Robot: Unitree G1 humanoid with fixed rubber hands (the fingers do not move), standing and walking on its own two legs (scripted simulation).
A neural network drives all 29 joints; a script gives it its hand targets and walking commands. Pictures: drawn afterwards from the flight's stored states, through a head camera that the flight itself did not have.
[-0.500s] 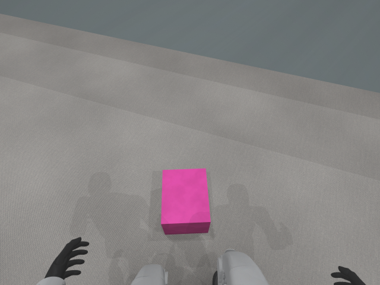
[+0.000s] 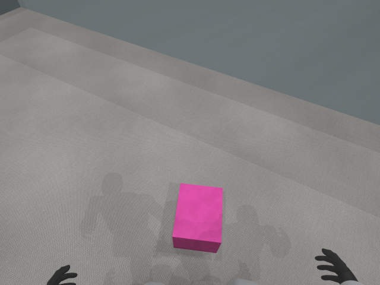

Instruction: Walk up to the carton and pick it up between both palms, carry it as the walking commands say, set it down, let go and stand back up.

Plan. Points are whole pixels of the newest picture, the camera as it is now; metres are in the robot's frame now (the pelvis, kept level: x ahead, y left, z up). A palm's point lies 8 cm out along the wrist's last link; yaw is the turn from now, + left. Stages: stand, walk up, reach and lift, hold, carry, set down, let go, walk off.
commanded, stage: walk up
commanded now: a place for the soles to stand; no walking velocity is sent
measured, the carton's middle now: (198, 217) +0.48 -0.04 -0.66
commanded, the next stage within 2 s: reach and lift in 1.16 s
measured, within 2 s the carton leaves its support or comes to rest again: neither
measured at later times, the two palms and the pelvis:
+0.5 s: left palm out of the picture +0.05 +0.30 -0.11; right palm out of the picture +0.08 -0.29 -0.09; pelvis -0.02 +0.01 +0.02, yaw +0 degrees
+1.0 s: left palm out of the picture +0.09 +0.29 -0.10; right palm out of the picture +0.05 -0.30 -0.10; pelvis -0.02 +0.00 +0.02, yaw -2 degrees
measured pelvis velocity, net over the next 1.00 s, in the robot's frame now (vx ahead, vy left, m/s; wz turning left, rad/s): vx -0.02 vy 0.00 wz -0.03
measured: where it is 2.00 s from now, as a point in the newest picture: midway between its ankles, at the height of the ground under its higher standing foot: outside the picture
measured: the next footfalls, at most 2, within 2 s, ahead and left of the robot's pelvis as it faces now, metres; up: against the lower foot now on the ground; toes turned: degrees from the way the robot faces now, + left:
none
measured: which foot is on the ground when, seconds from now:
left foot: down 0.00-1.00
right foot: down 0.00-1.00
